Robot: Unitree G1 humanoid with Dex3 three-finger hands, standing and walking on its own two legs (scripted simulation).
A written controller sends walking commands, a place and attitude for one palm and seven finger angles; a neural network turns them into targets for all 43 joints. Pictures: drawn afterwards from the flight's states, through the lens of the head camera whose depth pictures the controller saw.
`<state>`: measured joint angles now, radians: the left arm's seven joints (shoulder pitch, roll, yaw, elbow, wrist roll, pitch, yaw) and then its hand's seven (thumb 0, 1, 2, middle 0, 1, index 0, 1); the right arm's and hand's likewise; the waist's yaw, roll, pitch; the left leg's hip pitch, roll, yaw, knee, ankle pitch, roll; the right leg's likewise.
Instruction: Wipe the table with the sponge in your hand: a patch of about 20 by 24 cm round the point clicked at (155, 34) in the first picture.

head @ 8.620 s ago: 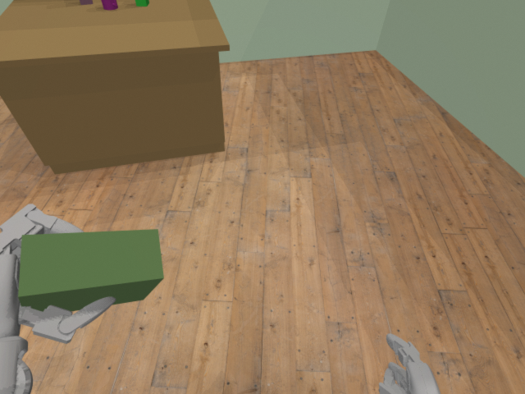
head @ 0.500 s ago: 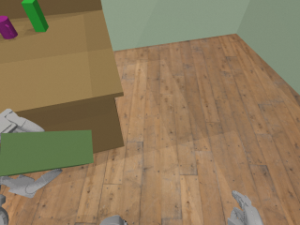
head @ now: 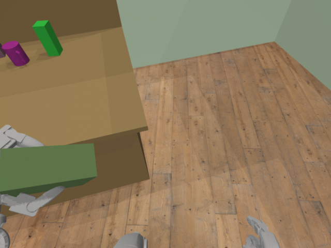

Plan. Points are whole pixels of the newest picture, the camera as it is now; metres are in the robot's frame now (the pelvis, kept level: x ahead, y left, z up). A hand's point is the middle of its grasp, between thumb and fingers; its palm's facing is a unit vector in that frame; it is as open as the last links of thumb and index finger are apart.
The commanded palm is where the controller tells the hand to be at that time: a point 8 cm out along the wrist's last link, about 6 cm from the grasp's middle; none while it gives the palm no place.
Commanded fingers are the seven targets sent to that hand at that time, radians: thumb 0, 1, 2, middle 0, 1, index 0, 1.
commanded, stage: take the last steps up to it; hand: left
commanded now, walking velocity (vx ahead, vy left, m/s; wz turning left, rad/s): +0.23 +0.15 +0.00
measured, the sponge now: (63, 168) +0.23 +0.20 +0.14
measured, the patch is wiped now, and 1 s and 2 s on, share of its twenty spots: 0.00 0.00 0.00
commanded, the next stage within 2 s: come to a stop and stand still in 0.58 s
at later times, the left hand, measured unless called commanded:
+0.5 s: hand (30, 130) +0.30 +0.28 +0.17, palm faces +0.37 -0.79 -0.49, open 10.2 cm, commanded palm +0.24 +0.33 +0.18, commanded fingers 0.00 0.10 1.30 -1.20 -1.60 -1.20 -1.60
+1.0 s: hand (14, 113) +0.34 +0.33 +0.17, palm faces +0.32 -0.85 -0.41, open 10.2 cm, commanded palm +0.28 +0.38 +0.18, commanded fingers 0.00 0.10 1.30 -1.20 -1.60 -1.20 -1.60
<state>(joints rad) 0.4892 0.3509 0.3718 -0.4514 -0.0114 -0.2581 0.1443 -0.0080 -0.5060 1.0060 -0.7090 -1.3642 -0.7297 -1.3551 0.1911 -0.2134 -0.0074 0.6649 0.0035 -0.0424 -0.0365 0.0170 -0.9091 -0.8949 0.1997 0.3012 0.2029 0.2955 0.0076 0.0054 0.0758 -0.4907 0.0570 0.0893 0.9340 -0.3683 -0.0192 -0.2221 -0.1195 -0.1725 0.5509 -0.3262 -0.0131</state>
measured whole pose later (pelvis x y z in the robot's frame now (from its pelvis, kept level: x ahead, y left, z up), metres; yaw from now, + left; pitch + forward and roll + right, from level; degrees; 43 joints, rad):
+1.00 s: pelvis +0.11 +0.10 +0.00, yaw -3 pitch +1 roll -1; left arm 0.50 0.40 0.37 -0.58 -0.04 -0.19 0.14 -0.01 -0.51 1.01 -0.71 -1.36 -0.73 -1.36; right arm 0.18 -0.12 0.04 0.56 -0.01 -0.10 -0.02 0.01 -0.91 -0.90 0.20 0.30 0.20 0.30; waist 0.00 -0.03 0.06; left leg -0.30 0.08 0.12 0.48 -0.18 0.00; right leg -0.34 0.00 -0.10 0.73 -0.43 0.03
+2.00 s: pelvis +0.13 +0.14 +0.01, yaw -6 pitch +0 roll -1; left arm 0.41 0.38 0.34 -0.46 -0.04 -0.19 0.09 -0.01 -0.50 1.01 -0.71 -1.37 -0.73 -1.36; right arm 0.15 -0.16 0.05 0.57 0.00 -0.11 -0.03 0.02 -0.91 -0.89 0.20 0.30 0.20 0.30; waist 0.04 -0.05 0.04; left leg -0.22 -0.05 0.00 0.41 -0.19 0.06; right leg -0.14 -0.01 -0.03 0.33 -0.19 0.02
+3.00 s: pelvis +0.13 +0.14 +0.00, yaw -4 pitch +0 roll -1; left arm 0.46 0.36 0.33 -0.45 -0.04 -0.20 0.11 -0.01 -0.50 1.01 -0.70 -1.37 -0.73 -1.36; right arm 0.21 -0.23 -0.01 0.60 0.01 -0.07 -0.04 0.02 -0.91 -0.90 0.20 0.30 0.20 0.30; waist 0.01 -0.01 0.01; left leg -0.27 -0.06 -0.03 0.54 -0.27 0.06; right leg -0.19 -0.01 -0.06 0.48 -0.29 0.01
